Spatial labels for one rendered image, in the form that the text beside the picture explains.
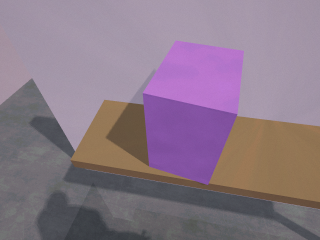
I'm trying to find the carton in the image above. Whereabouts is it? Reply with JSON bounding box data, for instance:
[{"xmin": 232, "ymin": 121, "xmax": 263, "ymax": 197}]
[{"xmin": 142, "ymin": 40, "xmax": 244, "ymax": 185}]

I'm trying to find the table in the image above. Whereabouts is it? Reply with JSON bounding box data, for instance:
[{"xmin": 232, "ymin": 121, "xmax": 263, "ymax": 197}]
[{"xmin": 70, "ymin": 100, "xmax": 320, "ymax": 209}]

